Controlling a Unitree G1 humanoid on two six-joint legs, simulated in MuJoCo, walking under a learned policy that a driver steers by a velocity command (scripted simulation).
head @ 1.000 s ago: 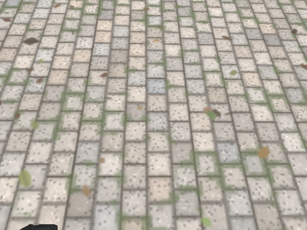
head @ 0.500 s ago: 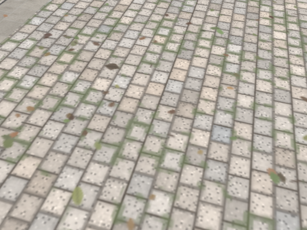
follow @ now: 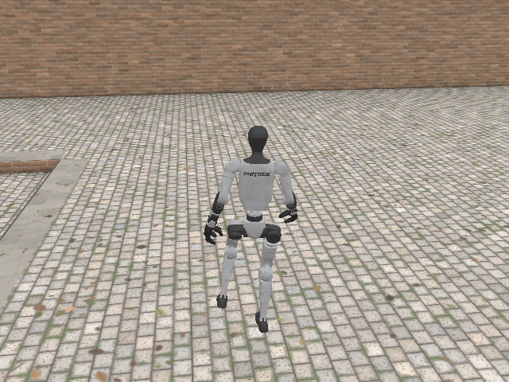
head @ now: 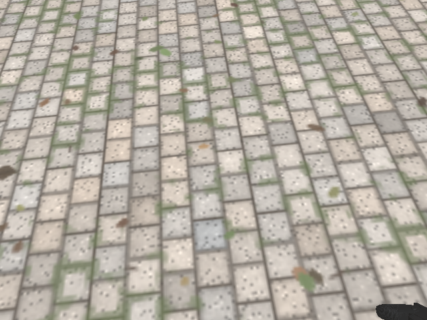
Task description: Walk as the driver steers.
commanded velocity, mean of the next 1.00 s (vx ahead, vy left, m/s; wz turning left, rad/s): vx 0.99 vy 0.00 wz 0.62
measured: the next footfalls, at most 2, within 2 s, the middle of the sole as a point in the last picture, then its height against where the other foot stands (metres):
left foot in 0.26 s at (216, 317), level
right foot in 0.68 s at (255, 194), level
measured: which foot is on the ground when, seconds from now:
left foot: up 0.00-0.24, down 0.26-0.68, up 0.70-1.00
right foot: down 0.00-0.24, up 0.26-0.66, down 0.68-1.00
